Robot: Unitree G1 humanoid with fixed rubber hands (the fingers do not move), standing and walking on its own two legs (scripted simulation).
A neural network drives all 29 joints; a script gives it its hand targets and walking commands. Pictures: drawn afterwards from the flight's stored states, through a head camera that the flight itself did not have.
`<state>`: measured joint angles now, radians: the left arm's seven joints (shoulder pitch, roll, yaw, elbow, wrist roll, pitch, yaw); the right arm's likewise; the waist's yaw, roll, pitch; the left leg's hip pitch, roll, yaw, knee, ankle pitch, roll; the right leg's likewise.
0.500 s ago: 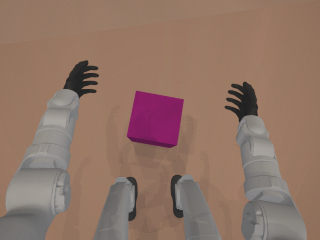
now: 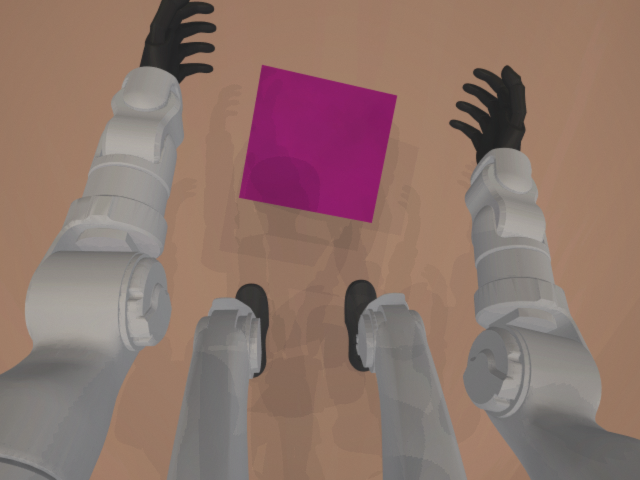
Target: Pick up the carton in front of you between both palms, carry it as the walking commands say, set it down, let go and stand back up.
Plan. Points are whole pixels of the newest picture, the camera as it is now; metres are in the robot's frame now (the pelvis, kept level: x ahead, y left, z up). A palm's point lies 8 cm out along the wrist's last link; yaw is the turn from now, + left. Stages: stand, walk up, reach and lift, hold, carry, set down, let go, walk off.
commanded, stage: reach and lift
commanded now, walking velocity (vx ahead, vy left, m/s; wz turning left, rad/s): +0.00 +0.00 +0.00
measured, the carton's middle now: (312, 156) +0.48 -0.01 -0.45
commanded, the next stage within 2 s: none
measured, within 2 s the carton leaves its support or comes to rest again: leaves its support in 1.38 s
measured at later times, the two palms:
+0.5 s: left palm (198, 127) +0.51 +0.17 -0.35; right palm (428, 166) +0.46 -0.20 -0.36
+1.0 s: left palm (216, 128) +0.51 +0.15 -0.38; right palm (425, 160) +0.47 -0.20 -0.38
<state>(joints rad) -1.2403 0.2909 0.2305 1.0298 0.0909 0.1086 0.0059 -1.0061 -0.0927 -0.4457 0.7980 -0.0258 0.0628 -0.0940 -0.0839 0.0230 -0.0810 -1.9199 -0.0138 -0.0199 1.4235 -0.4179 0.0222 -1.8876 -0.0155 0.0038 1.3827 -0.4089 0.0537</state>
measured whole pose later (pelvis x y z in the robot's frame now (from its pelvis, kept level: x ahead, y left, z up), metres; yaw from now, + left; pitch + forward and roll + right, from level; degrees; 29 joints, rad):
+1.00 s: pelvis -0.04 -0.01 -0.20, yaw -1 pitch +39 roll -3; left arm -1.48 0.43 -0.07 1.23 -0.22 0.03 0.06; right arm -1.35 -0.26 -0.14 1.11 0.29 0.00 -0.17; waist -0.07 -0.03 0.32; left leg -2.30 0.01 -0.04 2.19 -0.56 0.01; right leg -2.28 0.03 0.00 2.15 -0.55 0.05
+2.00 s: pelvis -0.04 -0.02 -0.09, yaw +3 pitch +43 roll -1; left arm -1.06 0.05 0.35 0.76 0.22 0.41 0.04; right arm -0.98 0.06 -0.58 0.63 -0.18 0.35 -0.06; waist -0.05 -0.02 -0.20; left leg -2.06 -0.03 -0.03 1.80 -0.49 -0.01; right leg -2.05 0.04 0.05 1.80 -0.50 0.05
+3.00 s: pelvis +0.04 -0.02 +0.17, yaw +3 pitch +10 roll +0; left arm -0.35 -0.13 0.29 0.50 0.24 0.44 0.02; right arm -0.35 0.17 -0.37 0.47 -0.23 0.40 -0.02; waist -0.01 -0.03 -0.12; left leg -0.62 -0.02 -0.03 0.76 -0.32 -0.01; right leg -0.62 0.02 0.06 0.76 -0.32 0.01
